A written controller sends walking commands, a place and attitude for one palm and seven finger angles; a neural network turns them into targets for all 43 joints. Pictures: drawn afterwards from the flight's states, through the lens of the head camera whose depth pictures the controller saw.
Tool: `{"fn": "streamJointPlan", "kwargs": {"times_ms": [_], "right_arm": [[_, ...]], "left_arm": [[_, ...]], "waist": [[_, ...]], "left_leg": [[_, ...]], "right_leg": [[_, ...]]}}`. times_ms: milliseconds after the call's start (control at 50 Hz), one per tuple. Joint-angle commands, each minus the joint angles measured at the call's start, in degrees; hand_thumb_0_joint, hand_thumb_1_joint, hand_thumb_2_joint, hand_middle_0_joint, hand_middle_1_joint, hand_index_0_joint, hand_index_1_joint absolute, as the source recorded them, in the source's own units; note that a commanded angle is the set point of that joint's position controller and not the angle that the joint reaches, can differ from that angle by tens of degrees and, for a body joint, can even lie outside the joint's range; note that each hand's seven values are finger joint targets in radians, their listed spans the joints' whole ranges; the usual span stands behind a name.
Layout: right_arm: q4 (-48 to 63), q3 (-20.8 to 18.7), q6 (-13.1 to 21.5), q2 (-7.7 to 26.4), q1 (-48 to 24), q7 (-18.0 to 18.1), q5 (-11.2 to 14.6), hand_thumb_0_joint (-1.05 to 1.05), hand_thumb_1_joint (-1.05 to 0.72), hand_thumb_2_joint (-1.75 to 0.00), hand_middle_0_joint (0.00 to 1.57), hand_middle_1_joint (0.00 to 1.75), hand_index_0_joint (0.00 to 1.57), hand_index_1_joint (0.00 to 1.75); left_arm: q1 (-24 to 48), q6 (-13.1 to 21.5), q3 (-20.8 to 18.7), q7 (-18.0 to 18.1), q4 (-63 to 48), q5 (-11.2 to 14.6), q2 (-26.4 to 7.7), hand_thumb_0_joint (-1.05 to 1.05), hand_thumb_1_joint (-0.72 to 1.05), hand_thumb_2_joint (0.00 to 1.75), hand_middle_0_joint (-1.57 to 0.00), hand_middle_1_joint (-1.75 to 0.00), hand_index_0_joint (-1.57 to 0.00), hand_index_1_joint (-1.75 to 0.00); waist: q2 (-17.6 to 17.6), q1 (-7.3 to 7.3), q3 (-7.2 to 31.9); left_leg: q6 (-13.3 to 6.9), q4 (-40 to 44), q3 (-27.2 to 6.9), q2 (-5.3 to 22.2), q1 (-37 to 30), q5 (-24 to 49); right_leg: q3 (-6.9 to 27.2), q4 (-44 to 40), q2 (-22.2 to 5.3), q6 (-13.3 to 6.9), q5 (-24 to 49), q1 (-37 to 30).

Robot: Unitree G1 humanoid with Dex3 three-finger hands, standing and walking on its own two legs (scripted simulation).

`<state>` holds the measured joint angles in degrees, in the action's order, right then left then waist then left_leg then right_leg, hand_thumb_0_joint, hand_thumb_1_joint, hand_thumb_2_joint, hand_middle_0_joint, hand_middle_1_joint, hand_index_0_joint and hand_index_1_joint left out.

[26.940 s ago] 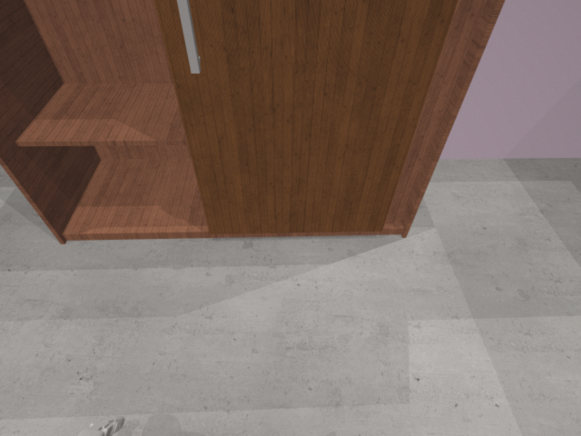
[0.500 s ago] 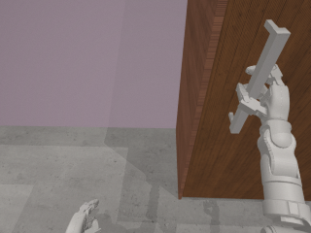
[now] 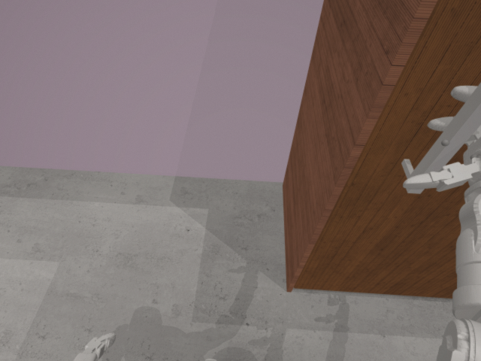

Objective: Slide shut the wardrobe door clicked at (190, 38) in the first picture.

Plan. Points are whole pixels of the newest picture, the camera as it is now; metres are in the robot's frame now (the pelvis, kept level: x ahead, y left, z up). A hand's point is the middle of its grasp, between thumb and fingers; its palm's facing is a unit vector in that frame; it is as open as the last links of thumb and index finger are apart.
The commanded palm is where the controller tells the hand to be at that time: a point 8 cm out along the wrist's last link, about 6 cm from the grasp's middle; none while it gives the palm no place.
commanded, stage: slip the hand off the handle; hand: right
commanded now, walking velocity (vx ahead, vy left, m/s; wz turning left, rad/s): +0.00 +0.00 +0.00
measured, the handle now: (455, 116) +0.44 -0.27 +0.20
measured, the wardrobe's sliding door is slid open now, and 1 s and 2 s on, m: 0.00 0.00 0.00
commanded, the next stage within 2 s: draw the hand back to the body in 1.90 s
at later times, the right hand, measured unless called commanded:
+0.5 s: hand (470, 146) +0.41 -0.30 +0.18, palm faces +0.15 +0.99 -0.05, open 14.4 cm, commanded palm +0.38 -0.35 +0.17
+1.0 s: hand out of the picture +0.36 -0.32 +0.16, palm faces +0.15 +0.99 -0.07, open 14.7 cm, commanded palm +0.32 -0.37 +0.17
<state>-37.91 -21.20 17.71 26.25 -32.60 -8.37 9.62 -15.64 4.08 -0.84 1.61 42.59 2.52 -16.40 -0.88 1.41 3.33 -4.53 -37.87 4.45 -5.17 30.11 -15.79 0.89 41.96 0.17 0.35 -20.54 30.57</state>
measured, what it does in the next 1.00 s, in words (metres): shifts its weight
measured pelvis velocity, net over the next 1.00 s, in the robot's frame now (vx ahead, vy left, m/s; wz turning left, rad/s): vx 0.02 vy -0.09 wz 0.02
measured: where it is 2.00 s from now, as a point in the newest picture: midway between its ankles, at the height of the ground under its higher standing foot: outside the picture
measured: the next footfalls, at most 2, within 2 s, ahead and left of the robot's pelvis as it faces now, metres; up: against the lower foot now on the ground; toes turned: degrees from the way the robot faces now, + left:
none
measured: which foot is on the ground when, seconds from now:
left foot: down 0.00-1.00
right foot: down 0.00-1.00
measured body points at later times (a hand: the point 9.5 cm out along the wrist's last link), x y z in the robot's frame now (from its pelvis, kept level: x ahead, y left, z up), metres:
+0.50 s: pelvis +0.01 -0.05 +0.00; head +0.04 -0.07 +0.45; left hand +0.18 +0.17 -0.08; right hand +0.40 -0.35 +0.18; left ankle +0.04 +0.05 -0.72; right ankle +0.03 -0.12 -0.72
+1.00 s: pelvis +0.02 -0.09 +0.00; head +0.03 -0.10 +0.45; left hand +0.14 +0.17 -0.09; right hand +0.35 -0.37 +0.16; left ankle +0.04 +0.05 -0.72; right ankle +0.03 -0.12 -0.72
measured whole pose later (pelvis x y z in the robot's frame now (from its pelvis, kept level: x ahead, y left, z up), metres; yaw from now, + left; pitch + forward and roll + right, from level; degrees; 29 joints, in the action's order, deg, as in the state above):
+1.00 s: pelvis +0.02 -0.09 +0.00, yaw +1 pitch +5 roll +2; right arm -15.8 -18.2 13.8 20.6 -13.3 -9.6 12.2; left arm -18.8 7.5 1.9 2.6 36.6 1.4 -14.8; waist -0.5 0.1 5.1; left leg 0.6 -37.9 0.8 -0.9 25.6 -17.4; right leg -5.0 40.8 2.6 -6.0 -20.6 25.7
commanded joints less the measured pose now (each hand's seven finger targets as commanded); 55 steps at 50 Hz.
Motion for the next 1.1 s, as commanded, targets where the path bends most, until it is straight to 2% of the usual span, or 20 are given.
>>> {"fn": "streamJointPlan", "kwargs": {"times_ms": [0,20,40,80,160,260,300,360,440,480,560,620,640,720,740,840,900,940,1020,1080], "right_arm": [[8.12,-5.58,0.37,17.31,-19.63,1.04,1.32,0.0,0.55,-0.2,0.25,1.15,0.25,1.15],[8.16,-6.02,-0.12,17.68,-19.06,0.94,1.23,0.0,0.55,-0.2,0.25,1.15,0.25,1.15],[7.95,-1.82,-0.75,14.31,-24.35,0.98,1.04,0.0,0.55,-0.2,0.25,1.15,0.25,1.15],[4.14,-4.49,-1.68,17.13,-23.56,0.87,0.37,0.0,0.55,-0.2,0.25,1.15,0.25,1.15],[6.19,-3.35,-3.71,15.63,-24.51,0.77,-0.17,0.0,0.55,-0.2,0.25,1.15,0.25,1.15],[6.45,-4.25,-5.16,13.62,-20.65,-0.5,1.83,0.0,0.55,-0.2,0.25,1.15,0.25,1.15],[7.62,-3.72,-4.93,12.43,-19.18,-0.81,2.24,0.0,0.55,-0.2,0.25,1.15,0.25,1.15],[9.98,-4.73,-3.9,13.2,-18.15,-0.37,1.73,0.0,0.55,-0.2,0.25,1.15,0.25,1.15],[12.73,-5.71,-2.46,14.8,-16.94,0.76,0.98,0.0,0.55,-0.2,0.25,1.15,0.25,1.15],[14.4,-4.22,-1.2,14.35,-18.83,0.91,0.28,0.0,0.55,-0.2,0.25,1.15,0.25,1.15],[17.49,-5.5,2.55,18.25,-23.82,0.39,-0.5,0.0,0.55,-0.2,0.25,1.15,0.25,1.15],[16.36,-2.62,4.75,16.8,-27.24,-1.51,-0.16,0.0,0.55,-0.2,0.25,1.15,0.25,1.15],[17.03,0.42,4.99,13.59,-27.38,-2.51,0.22,0.0,0.55,-0.2,0.25,1.15,0.25,1.15],[16.37,4.85,3.33,8.01,-20.64,-5.02,2.19,0.0,0.55,-0.2,0.25,1.15,0.25,1.15],[16.59,2.46,2.63,9.48,-16.98,-5.2,2.83,0.0,0.55,-0.2,0.25,1.15,0.25,1.15],[26.24,-0.51,0.5,9.42,-3.81,-3.64,4.65,0.0,0.55,-0.2,0.25,1.15,0.25,1.15],[35.27,-2.02,0.58,9.29,-0.16,-1.0,4.65,0.0,0.55,-0.2,0.25,1.15,0.25,1.15],[38.98,-4.69,0.36,11.95,2.3,0.82,3.71,0.0,0.55,-0.2,0.25,1.15,0.25,1.15],[45.46,-1.62,-0.71,7.53,6.15,1.87,2.99,0.0,0.55,-0.2,0.25,1.15,0.25,1.15],[45.65,0.39,-2.75,5.68,7.22,0.94,3.59,0.0,0.55,-0.2,0.25,1.15,0.25,1.15]], "left_arm": [[5.45,2.15,-2.48,-0.28,-8.62,0.1,-6.67,0.0,0.9,0.9,-0.2,-0.3,-0.2,-0.3],[5.12,1.92,-2.6,-0.3,-8.78,0.04,-6.78,0.0,0.9,0.9,-0.2,-0.3,-0.2,-0.3],[5.16,1.71,-2.16,-0.19,-8.5,0.03,-6.57,0.0,0.9,0.9,-0.2,-0.3,-0.2,-0.3],[3.33,1.48,-2.49,-0.23,-7.72,0.16,-7.07,0.0,0.9,0.9,-0.2,-0.3,-0.2,-0.3],[2.7,0.82,-2.42,-0.07,-8.83,0.05,-6.69,0.0,0.9,0.9,-0.2,-0.3,-0.2,-0.3],[0.87,0.7,-1.63,0.44,-10.11,0.37,-6.55,0.0,0.9,0.9,-0.2,-0.3,-0.2,-0.3],[0.45,1.02,-1.4,0.79,-11.36,0.41,-6.36,0.0,0.9,0.9,-0.2,-0.3,-0.2,-0.3],[-0.31,1.29,-0.62,1.14,-12.98,-0.01,-6.01,0.0,0.9,0.9,-0.2,-0.3,-0.2,-0.3],[0.76,1.34,0.0,1.64,-15.01,-0.35,-5.62,0.0,0.9,0.9,-0.2,-0.3,-0.2,-0.3],[0.89,1.74,0.44,1.73,-15.69,-0.28,-5.6,0.0,0.9,0.9,-0.2,-0.3,-0.2,-0.3],[0.28,2.51,0.41,2.28,-15.17,-0.8,-6.55,0.0,0.9,0.9,-0.2,-0.3,-0.2,-0.3],[-0.56,3.56,0.22,2.77,-13.55,-0.78,-7.41,0.0,0.9,0.9,-0.2,-0.3,-0.2,-0.3],[-0.64,3.86,0.22,2.8,-13.67,-0.82,-7.32,0.0,0.9,0.9,-0.2,-0.3,-0.2,-0.3],[-1.04,5.2,-0.37,2.94,-12.69,-0.37,-8.16,0.0,0.9,0.9,-0.2,-0.3,-0.2,-0.3],[-1.33,5.25,-0.67,2.93,-12.77,-0.44,-8.42,0.0,0.9,0.9,-0.2,-0.3,-0.2,-0.3],[0.18,6.26,-0.68,2.12,-14.31,-0.66,-8.17,0.0,0.9,0.9,-0.2,-0.3,-0.2,-0.3],[1.77,6.97,-0.66,1.34,-15.23,-0.88,-7.4,0.0,0.9,0.9,-0.2,-0.3,-0.2,-0.3],[2.25,7.12,-0.63,1.22,-15.12,-1.28,-7.49,0.0,0.9,0.9,-0.2,-0.3,-0.2,-0.3],[3.32,7.7,-0.46,0.82,-15.56,-1.12,-6.27,0.0,0.9,0.9,-0.2,-0.3,-0.2,-0.3],[4.1,7.75,-0.01,1.37,-15.32,-0.7,-6.18,0.0,0.9,0.9,-0.2,-0.3,-0.2,-0.3]], "waist": [[7.04,-0.78,14.1],[7.25,-0.79,14.59],[6.76,1.33,12.91],[8.24,0.81,12.21],[5.97,0.65,16.02],[4.8,-0.29,16.28],[3.4,-0.71,15.89],[1.46,-1.22,15.32],[-0.09,-2.05,14.73],[-2.53,-1.39,14.52],[-5.14,-0.29,17.53],[-7.19,1.25,17.49],[-8.18,1.7,17.82],[-9.07,1.05,16.72],[-6.47,-0.25,17.65],[-2.56,-3.62,15.69],[-4.93,-4.65,15.58],[-4.49,-5.13,15.06],[-7.9,-4.08,15.35],[-6.24,-2.82,12.78]], "left_leg": [[7.78,12.1,-27.56,17.25,-21.43,-7.82],[7.86,11.53,-27.12,17.08,-21.51,-6.38],[8.0,11.64,-26.95,17.01,-19.55,-5.83],[7.8,11.73,-25.03,15.83,-18.09,-6.86],[7.54,9.17,-22.97,15.4,-19.6,4.18],[5.69,5.52,-13.51,10.67,-17.36,16.41],[4.39,4.44,-8.0,7.54,-12.99,14.97],[3.54,3.27,-4.37,5.27,-7.89,12.51],[3.13,2.93,-3.54,4.49,-5.72,7.4],[3.1,2.84,-3.19,4.16,-3.44,3.37],[2.83,2.53,-3.59,3.62,-2.19,0.11],[2.66,1.94,-3.02,3.46,1.63,-1.86],[2.54,1.85,-2.86,3.47,2.25,-1.78],[2.3,0.94,-2.02,3.9,4.12,-0.73],[2.1,1.23,-1.84,3.84,2.05,0.15],[2.38,1.74,-1.62,3.9,-2.4,4.66],[2.69,1.27,-1.61,3.91,-3.09,5.64],[2.69,1.16,-1.77,3.79,-3.97,6.64],[3.25,0.75,-1.81,3.94,-2.56,6.3],[3.28,1.86,-1.81,3.74,-2.86,5.27]], "right_leg": [[2.44,0.44,-1.62,-0.14,-1.61,12.54],[2.21,0.45,-1.5,-0.27,-1.34,12.57],[2.27,0.71,-1.66,-0.26,-1.45,12.77],[2.15,0.32,-1.76,-0.53,-1.14,12.51],[1.47,-0.09,-1.45,-0.81,2.09,9.51],[0.72,-3.21,-1.33,-1.76,11.29,1.79],[0.3,-4.79,-1.25,-2.5,14.9,-3.64],[0.96,-5.92,-1.59,-2.59,17.52,-8.72],[1.77,-6.95,-2.06,-2.21,15.08,-9.4],[2.64,-8.27,-2.49,-1.74,11.46,-10.62],[4.02,-8.66,-2.99,-1.61,7.21,-12.98],[6.31,-9.32,-3.57,-0.72,3.14,-15.81],[6.73,-9.54,-3.64,-0.35,2.95,-16.79],[9.88,-10.77,-4.5,1.6,3.1,-19.5],[9.64,-10.72,-4.47,1.57,5.22,-18.81],[8.28,-10.14,-4.53,1.86,16.91,-17.55],[8.25,-10.23,-4.86,2.59,21.54,-19.25],[7.72,-9.86,-4.9,2.76,23.74,-19.1],[8.56,-9.75,-5.53,3.55,24.95,-21.83],[7.84,-10.23,-4.81,2.89,17.83,-19.4]]}}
